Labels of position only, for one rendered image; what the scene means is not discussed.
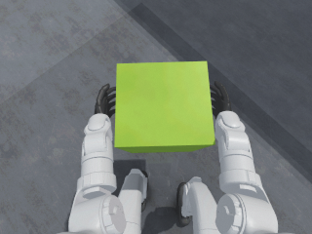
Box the robot right upper arm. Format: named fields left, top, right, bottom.
left=215, top=192, right=294, bottom=234

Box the right robot forearm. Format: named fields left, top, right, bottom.
left=214, top=110, right=278, bottom=223

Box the carton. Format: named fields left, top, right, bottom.
left=114, top=60, right=215, bottom=153

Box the robot right hand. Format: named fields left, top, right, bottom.
left=210, top=81, right=232, bottom=118

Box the robot left hand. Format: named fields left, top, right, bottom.
left=94, top=83, right=116, bottom=119

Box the left robot forearm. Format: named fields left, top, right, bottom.
left=68, top=113, right=117, bottom=231

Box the right robot thigh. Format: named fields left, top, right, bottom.
left=183, top=181, right=220, bottom=234

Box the robot left upper arm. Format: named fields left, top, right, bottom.
left=57, top=194, right=127, bottom=234

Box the left robot shin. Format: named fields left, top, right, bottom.
left=125, top=169, right=144, bottom=203

